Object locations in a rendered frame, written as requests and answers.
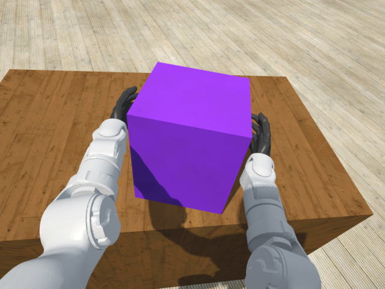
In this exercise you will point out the carton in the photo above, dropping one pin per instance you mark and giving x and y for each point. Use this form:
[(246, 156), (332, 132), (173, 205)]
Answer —
[(189, 131)]

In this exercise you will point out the pedestal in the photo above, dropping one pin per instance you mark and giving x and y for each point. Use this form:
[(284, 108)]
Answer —
[(47, 119)]

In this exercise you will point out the left robot hand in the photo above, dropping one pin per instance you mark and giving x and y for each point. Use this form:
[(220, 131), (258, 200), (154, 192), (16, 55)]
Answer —
[(123, 104)]

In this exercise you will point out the right robot forearm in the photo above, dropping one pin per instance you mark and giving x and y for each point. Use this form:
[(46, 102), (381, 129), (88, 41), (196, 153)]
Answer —
[(264, 211)]

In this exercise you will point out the right robot hand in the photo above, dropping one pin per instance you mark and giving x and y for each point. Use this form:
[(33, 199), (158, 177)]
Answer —
[(262, 138)]

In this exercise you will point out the left robot forearm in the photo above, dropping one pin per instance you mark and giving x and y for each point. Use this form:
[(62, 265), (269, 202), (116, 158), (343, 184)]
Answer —
[(101, 165)]

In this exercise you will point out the robot left upper arm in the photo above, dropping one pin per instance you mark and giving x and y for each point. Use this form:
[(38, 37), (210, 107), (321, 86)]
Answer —
[(75, 232)]

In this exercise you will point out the robot right upper arm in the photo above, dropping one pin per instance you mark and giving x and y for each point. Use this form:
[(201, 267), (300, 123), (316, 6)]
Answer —
[(271, 267)]

